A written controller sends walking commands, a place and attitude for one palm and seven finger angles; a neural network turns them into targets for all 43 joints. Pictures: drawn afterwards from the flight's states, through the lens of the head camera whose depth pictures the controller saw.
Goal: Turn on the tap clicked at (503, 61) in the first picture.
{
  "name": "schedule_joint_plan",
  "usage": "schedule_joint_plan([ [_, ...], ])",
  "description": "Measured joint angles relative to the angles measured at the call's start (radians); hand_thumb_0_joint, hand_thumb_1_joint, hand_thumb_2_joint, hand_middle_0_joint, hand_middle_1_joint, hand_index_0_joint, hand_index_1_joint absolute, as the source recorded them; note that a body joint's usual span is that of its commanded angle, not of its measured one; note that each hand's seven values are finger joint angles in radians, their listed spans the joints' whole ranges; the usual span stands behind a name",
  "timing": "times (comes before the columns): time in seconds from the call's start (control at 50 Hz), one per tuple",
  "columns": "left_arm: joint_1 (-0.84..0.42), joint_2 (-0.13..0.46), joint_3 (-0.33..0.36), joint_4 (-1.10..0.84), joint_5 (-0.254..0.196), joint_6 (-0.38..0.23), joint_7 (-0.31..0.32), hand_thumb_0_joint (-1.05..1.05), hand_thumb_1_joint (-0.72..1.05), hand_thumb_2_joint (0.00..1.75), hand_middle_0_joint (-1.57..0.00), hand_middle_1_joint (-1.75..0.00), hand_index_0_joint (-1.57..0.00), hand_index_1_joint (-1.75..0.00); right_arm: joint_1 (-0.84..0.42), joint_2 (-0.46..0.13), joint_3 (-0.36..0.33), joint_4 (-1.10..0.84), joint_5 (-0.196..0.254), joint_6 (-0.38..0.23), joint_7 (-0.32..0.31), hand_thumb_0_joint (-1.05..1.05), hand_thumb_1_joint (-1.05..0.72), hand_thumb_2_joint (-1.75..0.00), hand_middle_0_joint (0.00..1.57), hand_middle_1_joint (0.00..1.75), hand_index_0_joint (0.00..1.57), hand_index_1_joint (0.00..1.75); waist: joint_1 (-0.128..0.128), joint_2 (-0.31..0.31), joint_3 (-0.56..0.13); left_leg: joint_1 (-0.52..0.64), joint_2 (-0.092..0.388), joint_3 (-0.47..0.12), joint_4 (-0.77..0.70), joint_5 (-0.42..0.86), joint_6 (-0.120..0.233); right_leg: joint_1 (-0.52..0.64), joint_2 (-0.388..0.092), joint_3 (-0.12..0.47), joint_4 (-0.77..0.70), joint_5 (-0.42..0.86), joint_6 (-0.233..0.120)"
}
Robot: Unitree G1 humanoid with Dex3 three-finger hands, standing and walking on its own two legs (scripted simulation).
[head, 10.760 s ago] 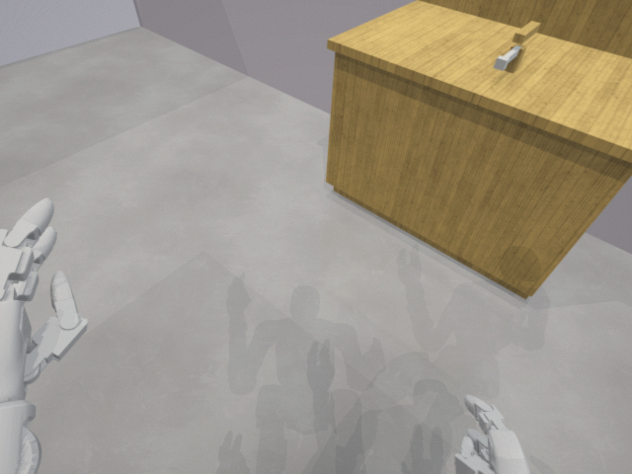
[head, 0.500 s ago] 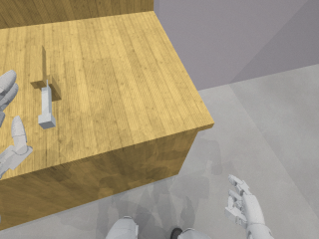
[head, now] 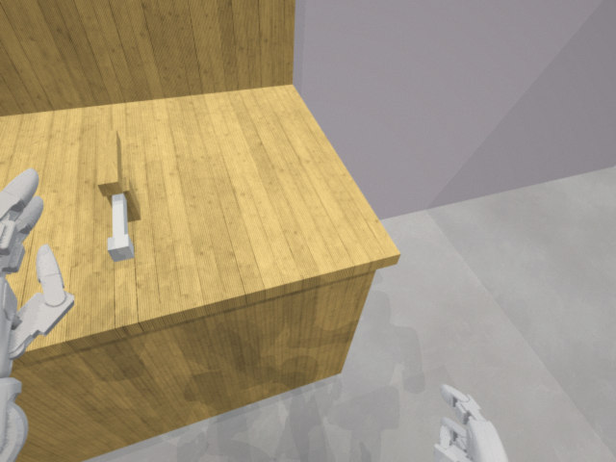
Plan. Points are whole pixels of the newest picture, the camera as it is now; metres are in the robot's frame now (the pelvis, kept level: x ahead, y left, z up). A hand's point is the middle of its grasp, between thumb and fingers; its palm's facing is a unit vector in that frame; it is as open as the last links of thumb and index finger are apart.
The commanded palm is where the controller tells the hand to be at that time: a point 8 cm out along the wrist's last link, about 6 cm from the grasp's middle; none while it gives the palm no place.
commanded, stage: come to a stop and stand still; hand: left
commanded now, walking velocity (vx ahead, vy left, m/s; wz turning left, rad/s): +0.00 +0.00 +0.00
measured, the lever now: (121, 248) +0.38 +0.31 +0.03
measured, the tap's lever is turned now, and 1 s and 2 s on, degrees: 0 0 0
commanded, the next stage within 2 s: look again from close up in 0.40 s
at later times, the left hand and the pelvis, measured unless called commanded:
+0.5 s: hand (63, 323) +0.21 +0.26 +0.14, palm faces +0.43 -0.82 -0.39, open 7.4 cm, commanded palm +0.14 +0.27 +0.18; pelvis +0.00 -0.02 +0.00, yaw +4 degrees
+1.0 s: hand (34, 327) +0.19 +0.27 +0.16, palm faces +0.45 -0.84 -0.29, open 7.4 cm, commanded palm +0.13 +0.29 +0.18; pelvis -0.01 +0.01 +0.00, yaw +3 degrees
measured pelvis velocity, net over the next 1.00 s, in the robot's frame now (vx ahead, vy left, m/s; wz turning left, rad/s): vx -0.01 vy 0.01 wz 0.06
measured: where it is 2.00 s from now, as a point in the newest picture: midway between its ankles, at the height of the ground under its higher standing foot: outside the picture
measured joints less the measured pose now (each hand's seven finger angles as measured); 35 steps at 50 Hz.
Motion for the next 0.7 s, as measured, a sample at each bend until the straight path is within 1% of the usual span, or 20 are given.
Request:
schedule_joint_plan([
  [0.04,0.011,-0.004,-0.003,0.03,0.001,0.009,-0.004,0.01,0.89,0.9,-0.21,-0.3,-0.21,-0.31,0.001,0.0,0.004,-0.012,0.002,0.004,-0.003,0.01,-0.9,-0.89,0.2,0.3,0.2,0.3,0.003,0.006,-0.01,0.0,0.0,0.004,-0.01,0.007,0.0,-0.004,0.001,0.004,-0.003,0.004,-0.001],
  [0.06,-0.027,0.031,-0.021,0.051,0.003,0.016,-0.005,0.01,0.89,0.9,-0.21,-0.3,-0.21,-0.31,0.025,-0.016,0.033,-0.051,0.015,0.014,-0.034,0.01,-0.9,-0.89,0.2,0.3,0.2,0.3,0.011,0.012,-0.006,-0.012,0.0,-0.009,0.0,0.008,0.0,-0.011,0.008,0.007,0.011,-0.013,0.01],
  [0.08,-0.094,0.077,-0.022,0.086,0.02,0.006,-0.02,0.01,0.89,0.9,-0.22,-0.3,-0.21,-0.31,0.049,-0.023,0.048,-0.075,0.023,0.004,-0.048,0.01,-0.9,-0.89,0.2,0.3,0.2,0.3,0.022,0.012,-0.004,-0.03,-0.004,-0.026,0.014,0.009,-0.002,-0.027,0.011,0.007,0.036,-0.044,0.008],
  [0.1,-0.159,0.11,-0.005,0.118,0.03,-0.006,-0.026,0.01,0.89,0.9,-0.22,-0.31,-0.21,-0.31,0.055,-0.022,0.057,-0.073,0.02,-0.009,-0.045,0.01,-0.9,-0.89,0.2,0.3,0.2,0.3,0.03,0.004,0.001,-0.04,-0.011,-0.036,0.018,0.013,-0.007,-0.037,0.008,0.006,0.049,-0.054,0.001],
  [0.12,-0.212,0.134,0.022,0.147,0.029,-0.015,-0.023,0.01,0.89,0.9,-0.22,-0.31,-0.21,-0.31,0.048,-0.021,0.067,-0.061,0.012,-0.015,-0.035,0.01,-0.9,-0.89,0.2,0.3,0.2,0.3,0.037,-0.005,0.005,-0.046,-0.014,-0.039,0.017,0.018,-0.011,-0.044,0.007,0.007,0.05,-0.037,-0.006],
  [0.16,-0.273,0.16,0.083,0.184,0.01,-0.029,-0.011,0.01,0.89,0.9,-0.22,-0.31,-0.21,-0.31,0.024,-0.024,0.078,-0.035,-0.007,-0.019,-0.008,0.01,-0.9,-0.89,0.2,0.3,0.2,0.3,0.044,-0.008,0.005,-0.062,-0.008,-0.034,0.022,0.02,-0.019,-0.061,0.015,0.014,0.044,0.006,-0.021],
  [0.2,-0.264,0.154,0.116,0.188,-0.017,-0.038,-0.002,0.01,0.89,0.9,-0.22,-0.3,-0.21,-0.31,0.011,-0.033,0.072,-0.023,-0.015,-0.025,0.017,0.01,-0.9,-0.89,0.2,0.3,0.2,0.3,0.039,0.003,-0.005,-0.074,0.003,-0.027,0.019,0.021,-0.024,-0.073,0.026,0.02,0.033,0.007,-0.028],
  [0.22,-0.238,0.141,0.113,0.177,-0.03,-0.043,0.001,0.01,0.89,0.9,-0.21,-0.3,-0.21,-0.31,0.014,-0.04,0.064,-0.023,-0.014,-0.032,0.028,0.01,-0.9,-0.89,0.2,0.3,0.2,0.3,0.037,0.012,-0.012,-0.079,0.006,-0.024,0.015,0.022,-0.024,-0.078,0.03,0.023,0.026,0.008,-0.029],
  [0.26,-0.157,0.099,0.075,0.14,-0.049,-0.057,0.002,0.01,0.9,0.9,-0.21,-0.3,-0.2,-0.31,0.023,-0.06,0.045,-0.024,-0.008,-0.051,0.045,0.01,-0.9,-0.89,0.21,0.3,0.2,0.3,0.034,0.03,-0.021,-0.083,0.009,-0.018,0.008,0.023,-0.023,-0.081,0.034,0.029,0.014,0.011,-0.027],
  [0.32,-0.03,0.041,-0.016,0.104,-0.051,-0.064,-0.01,0.01,0.9,0.9,-0.21,-0.3,-0.2,-0.3,0.038,-0.086,0.019,-0.014,-0.004,-0.068,0.051,0.01,-0.9,-0.89,0.21,0.3,0.2,0.3,0.031,0.044,-0.028,-0.084,0.007,-0.016,-0.001,0.023,-0.02,-0.083,0.033,0.031,0.008,0.01,-0.024],
  [0.34,0.0,0.032,-0.04,0.101,-0.048,-0.064,-0.014,0.01,0.9,0.9,-0.21,-0.3,-0.2,-0.31,0.042,-0.091,0.013,-0.006,-0.005,-0.071,0.048,0.01,-0.9,-0.89,0.2,0.3,0.2,0.3,0.031,0.042,-0.029,-0.086,0.007,-0.019,-0.002,0.023,-0.02,-0.084,0.032,0.029,0.008,0.007,-0.023],
  [0.38,0.031,0.038,-0.059,0.107,-0.043,-0.059,-0.018,0.01,0.89,0.9,-0.21,-0.3,-0.2,-0.31,0.044,-0.095,0.007,0.014,-0.009,-0.069,0.04,0.01,-0.9,-0.89,0.2,0.3,0.2,0.3,0.032,0.03,-0.025,-0.089,0.005,-0.028,-0.002,0.023,-0.022,-0.085,0.03,0.02,0.01,0.002,-0.025],
  [0.46,-0.005,0.07,-0.037,0.13,-0.05,-0.04,-0.006,0.01,0.89,0.9,-0.22,-0.31,-0.21,-0.31,0.046,-0.099,0.005,0.039,-0.014,-0.07,0.028,0.01,-0.9,-0.89,0.2,0.3,0.2,0.3,0.042,0.001,-0.004,-0.098,0.001,-0.056,0.005,0.024,-0.027,-0.083,0.023,-0.007,0.012,-0.004,-0.029],
  [0.54,-0.058,0.075,-0.011,0.096,-0.06,-0.031,0.014,0.02,0.89,0.9,-0.22,-0.31,-0.21,-0.31,0.033,-0.108,0.005,0.038,-0.015,-0.089,0.03,0.01,-0.9,-0.89,0.2,0.3,0.2,0.3,0.049,-0.003,0.015,-0.104,-0.007,-0.071,0.015,0.023,-0.025,-0.081,0.015,-0.022,0.019,-0.009,-0.027],
  [0.62,-0.048,0.062,-0.014,0.029,-0.065,-0.049,0.019,0.02,0.89,0.9,-0.22,-0.3,-0.21,-0.31,0.004,-0.101,0.002,0.029,-0.012,-0.101,0.038,0.01,-0.9,-0.89,0.2,0.3,0.2,0.3,0.043,0.007,0.011,-0.094,-0.019,-0.065,0.011,0.024,-0.017,-0.077,0.003,-0.016,0.025,-0.012,-0.016],
  [0.7,-0.022,0.06,-0.014,0.024,-0.067,-0.062,0.01,0.01,0.89,0.9,-0.21,-0.3,-0.21,-0.31,-0.028,-0.074,0.0,0.026,-0.008,-0.083,0.035,0.01,-0.9,-0.89,0.2,0.3,0.2,0.3,0.035,0.012,-0.007,-0.075,-0.03,-0.054,-0.013,0.035,-0.008,-0.067,-0.008,-0.003,0.017,-0.007,-0.005],
])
